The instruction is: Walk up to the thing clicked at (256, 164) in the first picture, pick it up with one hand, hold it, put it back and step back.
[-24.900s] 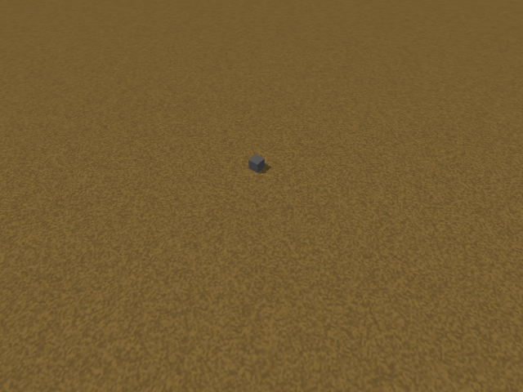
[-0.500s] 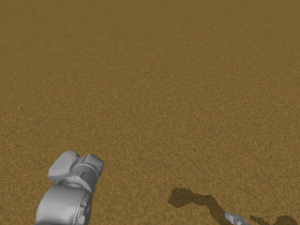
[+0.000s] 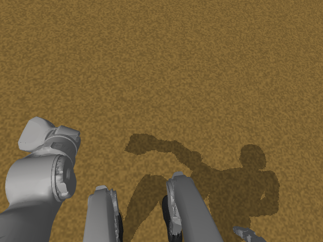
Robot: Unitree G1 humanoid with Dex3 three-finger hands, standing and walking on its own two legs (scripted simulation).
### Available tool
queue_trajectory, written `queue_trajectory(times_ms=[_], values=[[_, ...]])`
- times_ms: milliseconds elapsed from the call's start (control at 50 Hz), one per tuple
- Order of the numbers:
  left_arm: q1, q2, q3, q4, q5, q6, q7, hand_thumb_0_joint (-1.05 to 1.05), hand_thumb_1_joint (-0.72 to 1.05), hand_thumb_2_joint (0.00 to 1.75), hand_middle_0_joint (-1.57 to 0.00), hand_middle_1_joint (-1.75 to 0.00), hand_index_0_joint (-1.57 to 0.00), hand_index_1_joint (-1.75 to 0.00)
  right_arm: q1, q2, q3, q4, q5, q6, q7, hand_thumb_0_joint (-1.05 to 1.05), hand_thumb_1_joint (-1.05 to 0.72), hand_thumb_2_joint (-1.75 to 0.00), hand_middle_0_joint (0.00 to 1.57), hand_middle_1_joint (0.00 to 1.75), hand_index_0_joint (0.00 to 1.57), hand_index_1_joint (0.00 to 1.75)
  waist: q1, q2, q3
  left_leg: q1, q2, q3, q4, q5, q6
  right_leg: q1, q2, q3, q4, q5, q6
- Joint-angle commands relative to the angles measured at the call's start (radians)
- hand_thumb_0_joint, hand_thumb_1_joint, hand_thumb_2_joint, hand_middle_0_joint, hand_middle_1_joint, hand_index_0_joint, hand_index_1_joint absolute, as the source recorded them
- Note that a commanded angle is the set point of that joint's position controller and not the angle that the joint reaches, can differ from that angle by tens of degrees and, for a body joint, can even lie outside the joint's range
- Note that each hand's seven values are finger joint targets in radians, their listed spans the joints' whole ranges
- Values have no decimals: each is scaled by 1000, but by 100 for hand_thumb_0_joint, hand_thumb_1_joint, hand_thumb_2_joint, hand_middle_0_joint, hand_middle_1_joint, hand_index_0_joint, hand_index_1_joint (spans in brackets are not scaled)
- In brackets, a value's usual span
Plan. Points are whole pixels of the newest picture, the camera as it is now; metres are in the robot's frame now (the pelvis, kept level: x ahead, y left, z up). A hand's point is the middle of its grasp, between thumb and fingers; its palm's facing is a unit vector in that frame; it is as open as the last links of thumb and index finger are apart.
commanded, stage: crouch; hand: left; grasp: from above
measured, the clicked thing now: (55, 142) +0.42 +0.24 -0.16
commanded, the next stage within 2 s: lower in 1.08 s
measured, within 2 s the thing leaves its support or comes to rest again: neither
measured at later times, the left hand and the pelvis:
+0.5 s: hand (69, 142) +0.45 +0.25 -0.29, palm faces -0.13 -0.45 -0.88, open 9.3 cm; pelvis -0.01 +0.01 -0.15, yaw -1 degrees
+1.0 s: hand (71, 145) +0.46 +0.26 -0.36, palm faces -0.14 -0.42 -0.90, open 9.3 cm; pelvis -0.02 +0.01 -0.21, yaw -3 degrees
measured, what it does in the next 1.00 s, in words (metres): lowers itself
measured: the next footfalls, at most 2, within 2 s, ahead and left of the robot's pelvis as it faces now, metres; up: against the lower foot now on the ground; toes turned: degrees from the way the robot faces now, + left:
none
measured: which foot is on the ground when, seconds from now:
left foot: down 0.00-1.00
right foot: down 0.00-1.00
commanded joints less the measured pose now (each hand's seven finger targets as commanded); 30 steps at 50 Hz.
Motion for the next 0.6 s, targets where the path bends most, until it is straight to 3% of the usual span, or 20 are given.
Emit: queue_trajectory(times_ms=[0,60,160,220,300,360,460,480,500,520,540,560,580], values=[[-432,306,-7,-101,59,-21,50,0,72,67,-117,-49,-115,-53,145,-192,-43,-30,-7,-14,-10,0,-90,-90,20,30,20,30,-14,137,-681,252,-47,43,-50,146,2,286,23,-7,-110,95,-3],[-465,321,3,-95,48,-18,38,0,71,64,-117,-47,-114,-51,152,-194,-43,-32,-5,-16,-3,0,-90,-90,20,30,20,30,-24,152,-714,184,-49,42,19,123,8,226,23,-6,-57,68,2],[-485,295,6,-91,31,-10,19,0,72,70,-118,-51,-115,-54,196,-204,-50,-41,0,-12,18,0,-90,-90,20,30,20,30,-54,191,-723,141,-45,34,101,158,3,138,17,-35,60,150,0],[-530,312,7,-119,40,-11,5,0,73,69,-119,-49,-116,-52,211,-222,-56,-35,6,-11,28,0,-90,-90,20,30,20,30,-71,231,-736,136,-44,22,140,168,1,74,14,-47,122,166,-7],[-560,345,3,-131,83,-21,-15,0,77,70,-122,-50,-119,-54,230,-238,-62,-28,5,-14,42,0,-90,-90,20,30,20,30,-85,266,-717,98,-43,15,193,150,3,-10,9,-54,186,148,-8],[-562,393,14,-124,119,-27,-20,0,74,68,-120,-48,-117,-51,231,-254,-69,-27,10,-17,46,0,-90,-90,20,30,20,30,-71,294,-736,68,-44,16,223,146,7,-38,6,-55,225,142,-9],[-548,420,23,-74,141,-40,-47,0,73,69,-120,-49,-117,-53,239,-246,-66,-33,-3,-30,71,0,-91,-90,20,30,20,30,-96,222,-705,-55,-48,38,307,157,27,-7,9,-47,273,166,7],[-554,449,36,-95,150,-44,-46,0,72,67,-120,-45,-116,-49,246,-255,-72,-36,4,-32,72,0,-90,-90,20,30,20,30,-72,238,-739,-59,-49,45,318,163,29,2,10,-40,274,175,8],[-544,437,36,-68,149,-41,-48,0,73,67,-120,-46,-117,-50,250,-251,-69,-39,4,-34,76,0,-91,-90,20,30,20,30,-83,233,-728,-57,-49,42,325,178,28,-2,6,-43,291,190,7],[-539,438,33,-52,160,-41,-47,0,75,64,-122,-43,-119,-47,248,-260,-72,-38,4,-36,79,0,-91,-90,20,30,20,30,-73,250,-723,-77,-48,46,332,174,29,-12,9,-44,297,190,5],[-546,438,34,-35,165,-43,-50,0,74,65,-122,-44,-119,-48,256,-258,-69,-35,-2,-39,83,0,-91,-90,20,30,20,30,-91,233,-714,-83,-47,42,343,175,30,-14,9,-48,310,193,7],[-534,439,40,-27,169,-46,-47,0,76,65,-123,-42,-120,-46,264,-261,-71,-37,2,-39,85,0,-90,-90,20,30,20,30,-76,232,-719,-84,-47,40,345,184,28,-23,10,-50,320,198,4],[-554,434,37,-5,169,-45,-48,0,77,65,-123,-44,-120,-48,264,-257,-68,-33,-6,-40,87,0,-91,-90,20,30,20,30,-94,229,-695,-93,-46,37,355,178,29,-40,8,-51,335,194,3]])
